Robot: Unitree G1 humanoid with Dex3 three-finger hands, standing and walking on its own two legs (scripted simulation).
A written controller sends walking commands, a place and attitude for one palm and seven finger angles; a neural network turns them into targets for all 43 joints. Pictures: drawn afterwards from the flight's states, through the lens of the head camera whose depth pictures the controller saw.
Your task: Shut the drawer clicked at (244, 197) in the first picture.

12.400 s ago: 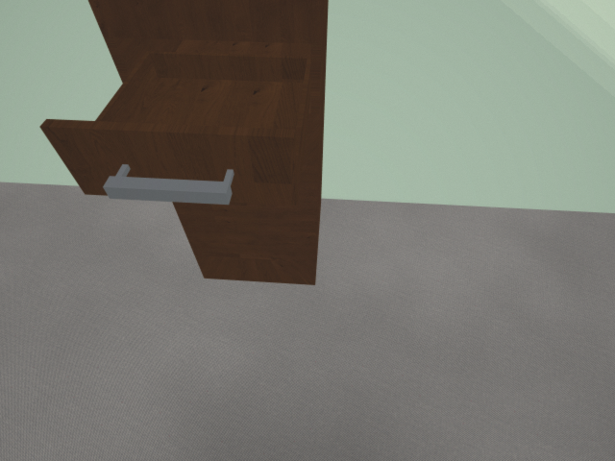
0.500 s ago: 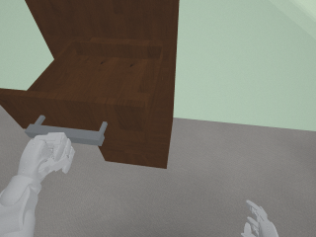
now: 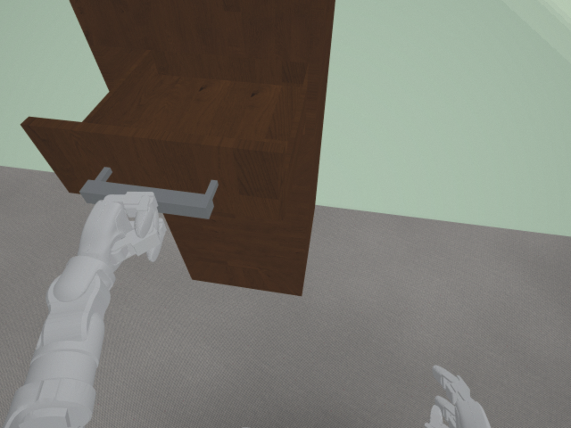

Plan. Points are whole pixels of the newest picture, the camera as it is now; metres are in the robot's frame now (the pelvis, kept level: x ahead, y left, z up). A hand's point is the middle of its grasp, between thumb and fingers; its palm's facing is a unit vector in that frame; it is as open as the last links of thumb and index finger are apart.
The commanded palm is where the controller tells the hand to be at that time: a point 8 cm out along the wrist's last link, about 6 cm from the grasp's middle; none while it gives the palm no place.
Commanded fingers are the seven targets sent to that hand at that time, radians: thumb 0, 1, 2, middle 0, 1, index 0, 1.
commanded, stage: push the drawer shut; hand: left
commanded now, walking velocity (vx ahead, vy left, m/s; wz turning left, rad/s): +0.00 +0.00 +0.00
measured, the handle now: (153, 189) +0.42 +0.24 +0.09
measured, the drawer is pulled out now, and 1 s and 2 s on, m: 0.24 0.12 0.00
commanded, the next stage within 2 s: none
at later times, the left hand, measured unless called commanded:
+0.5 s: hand (176, 195) +0.41 +0.20 +0.09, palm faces -0.07 -1.00 -0.06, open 3.1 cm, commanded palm +0.41 +0.24 +0.09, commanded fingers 0.00 0.90 0.90 -1.40 -1.60 -1.40 -1.60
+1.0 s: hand (183, 173) +0.46 +0.20 +0.09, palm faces -0.10 -0.99 -0.04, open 3.2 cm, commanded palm +0.46 +0.24 +0.09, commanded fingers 0.00 0.90 0.90 -1.40 -1.60 -1.40 -1.60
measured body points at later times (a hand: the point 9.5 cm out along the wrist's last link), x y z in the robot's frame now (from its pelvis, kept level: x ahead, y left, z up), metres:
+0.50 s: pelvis +0.01 -0.02 +0.00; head +0.06 -0.02 +0.44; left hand +0.41 +0.25 +0.10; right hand +0.10 -0.28 -0.12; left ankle +0.03 +0.09 -0.72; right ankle +0.02 -0.10 -0.72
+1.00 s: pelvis +0.01 -0.01 -0.01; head +0.09 -0.01 +0.44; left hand +0.46 +0.25 +0.10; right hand +0.07 -0.28 -0.12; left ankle +0.03 +0.09 -0.72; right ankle +0.02 -0.10 -0.72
